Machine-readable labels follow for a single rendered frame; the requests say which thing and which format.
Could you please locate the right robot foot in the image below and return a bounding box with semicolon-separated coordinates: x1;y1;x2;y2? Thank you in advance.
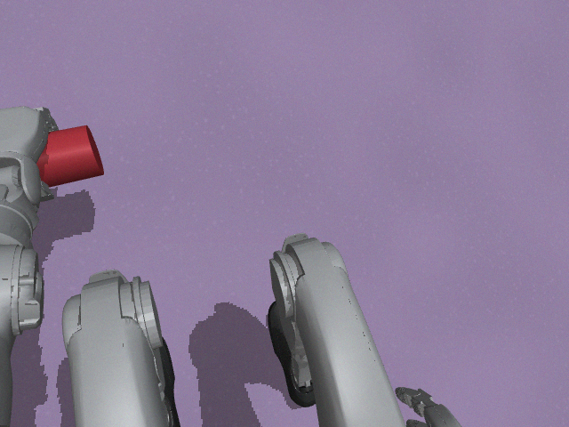
268;301;316;407

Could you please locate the left robot hand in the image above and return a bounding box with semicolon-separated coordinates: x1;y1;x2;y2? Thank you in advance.
0;106;59;202

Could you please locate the left robot arm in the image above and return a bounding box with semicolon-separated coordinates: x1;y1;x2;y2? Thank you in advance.
0;151;44;427

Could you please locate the left robot foot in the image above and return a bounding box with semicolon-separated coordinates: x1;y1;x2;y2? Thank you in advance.
159;337;180;427

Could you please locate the right robot hand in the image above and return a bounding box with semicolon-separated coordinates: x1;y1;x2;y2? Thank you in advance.
395;387;461;427

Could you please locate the can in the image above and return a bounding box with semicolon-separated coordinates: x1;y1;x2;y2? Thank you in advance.
36;125;104;188

